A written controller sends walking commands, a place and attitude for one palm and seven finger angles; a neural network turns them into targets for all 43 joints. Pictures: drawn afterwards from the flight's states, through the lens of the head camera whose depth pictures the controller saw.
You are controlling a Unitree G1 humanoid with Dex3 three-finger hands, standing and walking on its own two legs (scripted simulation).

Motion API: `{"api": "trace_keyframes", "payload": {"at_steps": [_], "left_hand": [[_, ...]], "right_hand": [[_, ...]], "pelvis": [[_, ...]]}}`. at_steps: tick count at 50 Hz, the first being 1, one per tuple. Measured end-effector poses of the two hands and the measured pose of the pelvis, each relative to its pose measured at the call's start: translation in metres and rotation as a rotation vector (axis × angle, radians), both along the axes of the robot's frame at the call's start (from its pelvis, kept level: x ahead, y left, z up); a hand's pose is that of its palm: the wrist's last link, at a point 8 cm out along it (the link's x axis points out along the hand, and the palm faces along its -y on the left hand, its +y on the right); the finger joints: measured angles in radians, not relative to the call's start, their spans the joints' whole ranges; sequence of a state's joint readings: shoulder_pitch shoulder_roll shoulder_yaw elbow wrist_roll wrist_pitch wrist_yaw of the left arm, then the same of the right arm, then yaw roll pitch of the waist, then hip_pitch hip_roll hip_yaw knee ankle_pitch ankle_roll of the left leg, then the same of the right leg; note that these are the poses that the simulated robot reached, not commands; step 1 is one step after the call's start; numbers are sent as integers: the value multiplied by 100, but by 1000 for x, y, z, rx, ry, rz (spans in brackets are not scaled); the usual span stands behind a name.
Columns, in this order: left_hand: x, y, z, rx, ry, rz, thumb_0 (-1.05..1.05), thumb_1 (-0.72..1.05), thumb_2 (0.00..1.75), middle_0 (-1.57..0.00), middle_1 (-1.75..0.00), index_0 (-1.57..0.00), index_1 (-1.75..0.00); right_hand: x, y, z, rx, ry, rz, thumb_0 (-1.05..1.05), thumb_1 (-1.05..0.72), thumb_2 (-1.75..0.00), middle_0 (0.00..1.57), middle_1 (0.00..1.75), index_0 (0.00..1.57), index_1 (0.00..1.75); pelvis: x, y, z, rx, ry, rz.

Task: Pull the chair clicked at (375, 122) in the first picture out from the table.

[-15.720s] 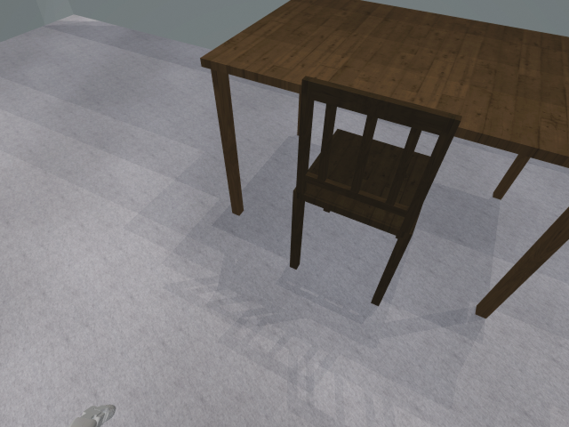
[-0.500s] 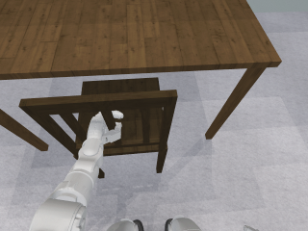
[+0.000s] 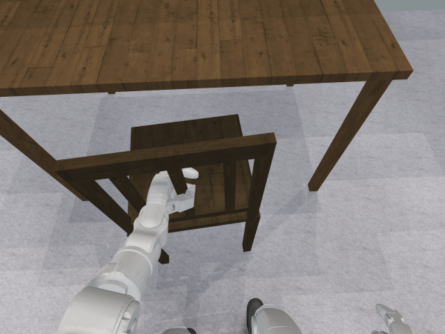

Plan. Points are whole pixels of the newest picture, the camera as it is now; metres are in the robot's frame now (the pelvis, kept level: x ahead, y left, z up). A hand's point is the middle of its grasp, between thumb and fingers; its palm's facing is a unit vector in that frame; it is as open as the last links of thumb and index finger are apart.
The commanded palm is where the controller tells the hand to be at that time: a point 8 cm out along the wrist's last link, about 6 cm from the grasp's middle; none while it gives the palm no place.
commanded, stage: step backward, pulling the chair out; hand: left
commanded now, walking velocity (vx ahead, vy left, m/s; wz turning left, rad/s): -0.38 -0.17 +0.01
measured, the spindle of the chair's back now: (183, 193) +0.40 +0.08 -0.10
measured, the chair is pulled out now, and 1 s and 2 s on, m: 0.15 0.27 0.44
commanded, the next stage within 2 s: none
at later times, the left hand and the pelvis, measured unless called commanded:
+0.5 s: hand (173, 231) +0.30 +0.09 -0.06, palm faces -0.07 -0.98 -0.20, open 5.5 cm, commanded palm +0.30 +0.15 -0.06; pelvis -0.07 +0.00 -0.01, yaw -2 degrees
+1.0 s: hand (166, 257) +0.26 +0.10 -0.06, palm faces -0.09 -0.98 -0.17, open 5.4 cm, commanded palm +0.24 +0.16 -0.05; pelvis -0.13 +0.01 +0.00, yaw +1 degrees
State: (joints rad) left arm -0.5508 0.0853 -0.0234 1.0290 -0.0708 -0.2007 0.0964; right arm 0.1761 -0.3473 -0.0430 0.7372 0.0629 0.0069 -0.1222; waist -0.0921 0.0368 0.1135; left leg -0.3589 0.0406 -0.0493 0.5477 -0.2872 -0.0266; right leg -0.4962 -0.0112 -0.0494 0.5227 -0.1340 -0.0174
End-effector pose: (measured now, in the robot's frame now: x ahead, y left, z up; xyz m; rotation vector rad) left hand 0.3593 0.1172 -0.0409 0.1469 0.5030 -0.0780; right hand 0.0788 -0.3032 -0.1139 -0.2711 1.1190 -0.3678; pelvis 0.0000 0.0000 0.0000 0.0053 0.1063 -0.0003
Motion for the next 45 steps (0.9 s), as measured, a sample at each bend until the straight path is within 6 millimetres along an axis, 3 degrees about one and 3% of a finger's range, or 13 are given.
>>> {"api": "trace_keyframes", "payload": {"at_steps": [7,15,21,30,34,38,45], "left_hand": [[-28,12,-1,4,-19,-76,4,69,75,-29,-116,-50,-145],[-55,25,-1,51,-43,-53,4,64,79,-33,-120,-50,-145],[-66,28,0,87,-43,9,3,61,81,-36,-121,-50,-145],[-77,33,-1,62,-50,-1,3,63,80,-32,-126,-50,-145],[-86,37,-1,50,-44,-4,3,65,79,-30,-127,-50,-145],[-94,40,-1,49,-35,14,4,65,79,-30,-127,-50,-145],[-104,39,0,46,-18,45,5,65,79,-30,-125,-50,-145]], "right_hand": [[-26,44,5,38,-37,-21,1,-91,-90,19,30,19,30],[-57,92,-25,191,-26,-16,1,-90,-90,20,30,20,30],[-75,67,-36,182,-21,-23,0,-93,-90,20,30,20,30],[-112,27,-11,22,27,17,0,-91,-90,20,30,20,30],[-125,30,-3,10,45,5,1,-91,-90,20,30,20,30],[-128,43,-10,76,86,21,1,-91,-90,19,30,19,30],[-123,56,-14,133,67,58,1,-90,-90,20,30,20,30]], "pelvis": [[-25,20,1,28,-33,-50],[-39,13,-11,27,-88,-67],[-54,2,-15,28,-74,-51],[-84,13,-12,23,-26,8],[-90,14,-7,23,-39,6],[-88,7,-4,-7,-30,8],[-114,1,2,-6,-44,17]]}}
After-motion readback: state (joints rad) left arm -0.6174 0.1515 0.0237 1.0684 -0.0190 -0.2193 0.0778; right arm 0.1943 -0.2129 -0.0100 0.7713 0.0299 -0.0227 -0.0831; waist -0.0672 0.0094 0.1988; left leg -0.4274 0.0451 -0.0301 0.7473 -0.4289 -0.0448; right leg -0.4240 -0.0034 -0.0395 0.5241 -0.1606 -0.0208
